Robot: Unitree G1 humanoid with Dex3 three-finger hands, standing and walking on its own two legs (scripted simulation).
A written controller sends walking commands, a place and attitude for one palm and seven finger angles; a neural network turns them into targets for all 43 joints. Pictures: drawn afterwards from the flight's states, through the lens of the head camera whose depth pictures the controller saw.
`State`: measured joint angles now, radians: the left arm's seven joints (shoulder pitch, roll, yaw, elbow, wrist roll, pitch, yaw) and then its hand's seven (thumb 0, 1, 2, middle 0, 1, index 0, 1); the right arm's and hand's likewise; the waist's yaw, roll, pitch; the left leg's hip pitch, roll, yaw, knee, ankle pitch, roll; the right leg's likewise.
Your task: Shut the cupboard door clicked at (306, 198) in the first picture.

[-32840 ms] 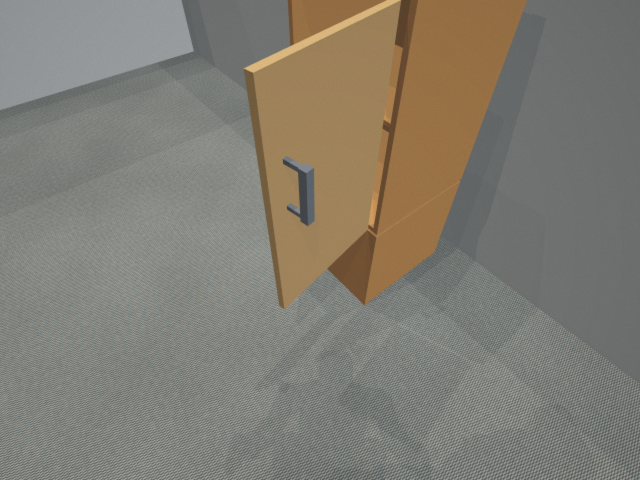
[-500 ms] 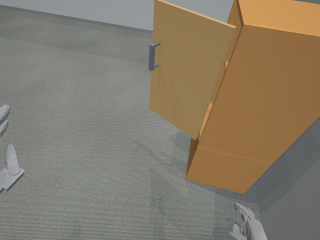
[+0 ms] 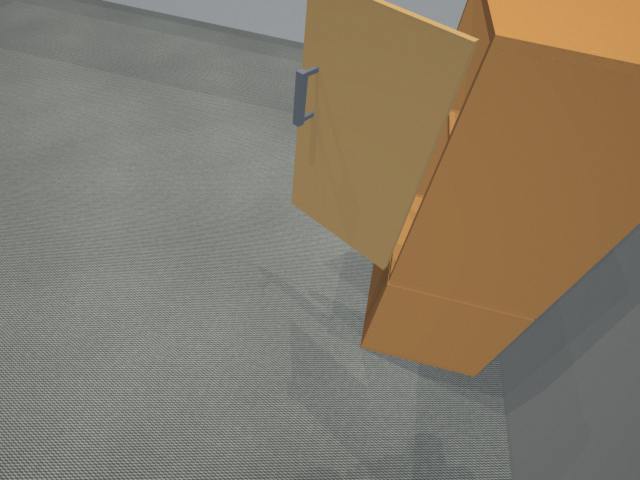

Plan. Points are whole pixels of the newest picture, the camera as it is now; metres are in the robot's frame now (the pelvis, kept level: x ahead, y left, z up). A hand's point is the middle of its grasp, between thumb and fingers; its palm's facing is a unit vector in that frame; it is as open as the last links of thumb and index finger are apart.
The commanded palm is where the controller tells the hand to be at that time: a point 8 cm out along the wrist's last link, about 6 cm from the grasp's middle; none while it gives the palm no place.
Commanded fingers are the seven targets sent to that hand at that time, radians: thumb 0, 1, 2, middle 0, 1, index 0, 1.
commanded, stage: let the arm hang, fingers relaxed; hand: left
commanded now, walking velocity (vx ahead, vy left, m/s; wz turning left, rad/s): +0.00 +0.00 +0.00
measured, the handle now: (305, 96) +0.86 +0.06 +0.03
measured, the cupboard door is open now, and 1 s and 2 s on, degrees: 61 61 61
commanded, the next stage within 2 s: look to check the result in 0.76 s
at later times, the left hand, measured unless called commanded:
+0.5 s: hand out of the picture -0.04 +0.17 -0.17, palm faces +0.02 -0.98 -0.20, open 7.3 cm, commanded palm none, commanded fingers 0.00 0.90 0.90 -0.20 -0.30 -0.20 -0.30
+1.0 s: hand out of the picture +0.00 +0.15 -0.17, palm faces -0.01 -0.98 -0.19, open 7.3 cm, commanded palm none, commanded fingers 0.00 0.90 0.90 -0.20 -0.30 -0.20 -0.30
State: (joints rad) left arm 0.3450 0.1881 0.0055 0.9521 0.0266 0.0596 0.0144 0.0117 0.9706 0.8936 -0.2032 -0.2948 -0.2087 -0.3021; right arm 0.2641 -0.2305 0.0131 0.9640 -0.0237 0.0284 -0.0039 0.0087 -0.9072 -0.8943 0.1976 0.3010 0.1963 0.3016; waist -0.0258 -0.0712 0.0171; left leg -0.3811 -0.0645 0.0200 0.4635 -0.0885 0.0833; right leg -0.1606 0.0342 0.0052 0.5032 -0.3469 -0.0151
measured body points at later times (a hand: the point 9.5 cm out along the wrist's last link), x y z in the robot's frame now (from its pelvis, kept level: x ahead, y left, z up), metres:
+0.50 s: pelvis +0.01 -0.01 +0.01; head +0.00 +0.00 +0.46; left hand -0.04 +0.22 -0.15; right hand +0.01 -0.23 -0.15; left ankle +0.10 +0.06 -0.73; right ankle -0.05 -0.12 -0.73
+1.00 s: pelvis +0.03 -0.02 +0.01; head +0.04 -0.01 +0.46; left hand +0.00 +0.21 -0.16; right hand +0.00 -0.24 -0.15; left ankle +0.10 +0.06 -0.73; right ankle -0.05 -0.12 -0.73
